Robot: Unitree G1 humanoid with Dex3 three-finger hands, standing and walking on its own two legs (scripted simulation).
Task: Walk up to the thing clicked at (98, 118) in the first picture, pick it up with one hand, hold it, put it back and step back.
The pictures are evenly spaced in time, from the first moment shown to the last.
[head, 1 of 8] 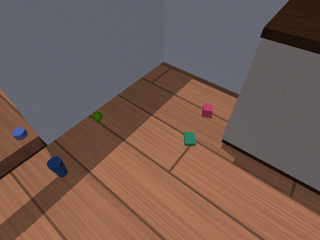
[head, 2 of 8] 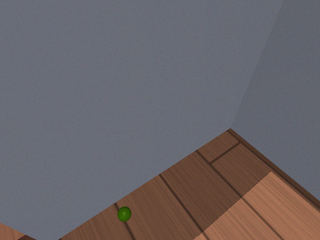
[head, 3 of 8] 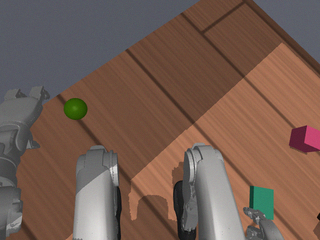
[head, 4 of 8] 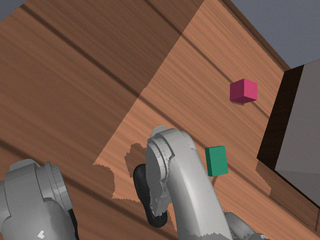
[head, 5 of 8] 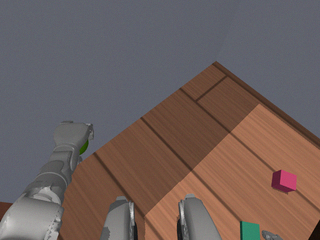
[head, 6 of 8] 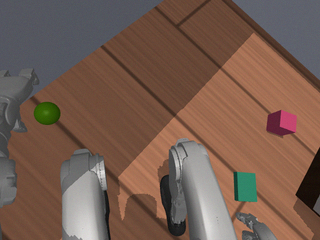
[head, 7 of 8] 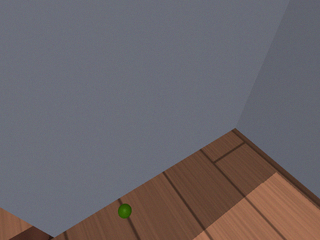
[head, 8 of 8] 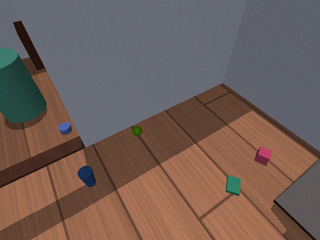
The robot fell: no
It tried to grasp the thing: yes
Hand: left
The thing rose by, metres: 0.70
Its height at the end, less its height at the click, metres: +0.00
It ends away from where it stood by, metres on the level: 0.02
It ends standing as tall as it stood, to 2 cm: yes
